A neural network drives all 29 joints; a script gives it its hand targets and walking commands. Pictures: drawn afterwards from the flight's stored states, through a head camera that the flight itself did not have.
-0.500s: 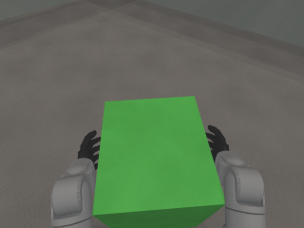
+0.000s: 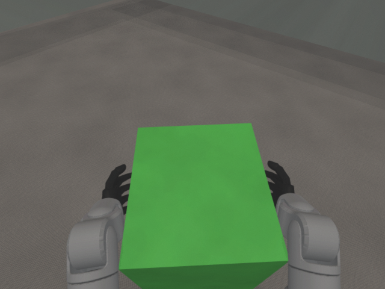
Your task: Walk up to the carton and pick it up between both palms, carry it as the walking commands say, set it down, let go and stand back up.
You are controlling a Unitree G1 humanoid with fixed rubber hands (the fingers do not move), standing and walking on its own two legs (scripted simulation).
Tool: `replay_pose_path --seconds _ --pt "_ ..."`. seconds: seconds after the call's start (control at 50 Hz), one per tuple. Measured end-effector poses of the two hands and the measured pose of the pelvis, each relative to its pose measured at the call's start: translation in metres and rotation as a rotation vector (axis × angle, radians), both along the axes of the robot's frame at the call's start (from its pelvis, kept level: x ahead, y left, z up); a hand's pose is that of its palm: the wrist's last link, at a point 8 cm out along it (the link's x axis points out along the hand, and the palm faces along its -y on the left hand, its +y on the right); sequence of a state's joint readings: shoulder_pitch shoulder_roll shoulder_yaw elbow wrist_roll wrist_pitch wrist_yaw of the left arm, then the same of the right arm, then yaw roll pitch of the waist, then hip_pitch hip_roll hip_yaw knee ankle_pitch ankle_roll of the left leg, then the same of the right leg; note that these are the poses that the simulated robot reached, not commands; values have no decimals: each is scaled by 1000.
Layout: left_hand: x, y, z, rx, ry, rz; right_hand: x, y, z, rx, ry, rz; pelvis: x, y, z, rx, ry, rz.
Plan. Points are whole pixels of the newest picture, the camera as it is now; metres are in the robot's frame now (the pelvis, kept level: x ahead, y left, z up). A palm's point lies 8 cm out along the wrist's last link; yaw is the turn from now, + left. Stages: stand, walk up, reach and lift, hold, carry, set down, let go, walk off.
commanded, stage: carry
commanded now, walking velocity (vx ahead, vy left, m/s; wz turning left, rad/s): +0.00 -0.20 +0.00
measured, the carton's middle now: (198, 215) +0.27 +0.00 +0.02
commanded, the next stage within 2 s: none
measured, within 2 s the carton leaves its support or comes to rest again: neither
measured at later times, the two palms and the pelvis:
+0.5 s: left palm (204, 225) +0.22 -0.01 +0.09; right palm (383, 232) +0.20 -0.32 +0.08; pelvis -0.05 -0.15 +0.01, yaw -1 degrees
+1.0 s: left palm (300, 253) +0.17 -0.16 +0.09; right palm out of the picture +0.15 -0.47 +0.08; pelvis -0.10 -0.29 +0.01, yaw -2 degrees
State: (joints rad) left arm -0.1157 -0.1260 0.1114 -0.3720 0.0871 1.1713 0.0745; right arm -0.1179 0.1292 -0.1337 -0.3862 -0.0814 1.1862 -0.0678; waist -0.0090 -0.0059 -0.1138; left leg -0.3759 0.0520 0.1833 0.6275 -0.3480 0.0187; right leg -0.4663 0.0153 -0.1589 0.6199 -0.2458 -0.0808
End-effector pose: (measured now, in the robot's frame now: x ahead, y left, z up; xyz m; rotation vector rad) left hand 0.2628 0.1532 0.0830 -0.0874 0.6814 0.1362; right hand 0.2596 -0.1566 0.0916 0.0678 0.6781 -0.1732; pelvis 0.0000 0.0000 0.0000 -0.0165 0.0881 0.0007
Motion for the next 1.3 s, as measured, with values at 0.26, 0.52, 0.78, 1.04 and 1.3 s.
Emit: replay_pose_path --seconds 0.26,0.52,0.78,1.04,1.3 --pt "-19 -73 15 -4 7 -5 -23 -73 14 -1 6 -9 -22 -71 16 -31 -3 -32" --pt "-49 -165 8 49 36 -39 -60 -165 -7 50 34 -41 -53 -151 10 21 -9 -22" --pt "-86 -207 5 -12 45 3 -86 -206 8 -14 44 5 -78 -207 16 -16 -21 -32" --pt "-103 -323 6 59 55 -56 -122 -322 -12 61 53 -58 -110 -304 10 16 -17 -30" --pt "-148 -357 -2 -8 34 7 -146 -357 0 -11 31 9 -141 -359 6 2 -24 -21"
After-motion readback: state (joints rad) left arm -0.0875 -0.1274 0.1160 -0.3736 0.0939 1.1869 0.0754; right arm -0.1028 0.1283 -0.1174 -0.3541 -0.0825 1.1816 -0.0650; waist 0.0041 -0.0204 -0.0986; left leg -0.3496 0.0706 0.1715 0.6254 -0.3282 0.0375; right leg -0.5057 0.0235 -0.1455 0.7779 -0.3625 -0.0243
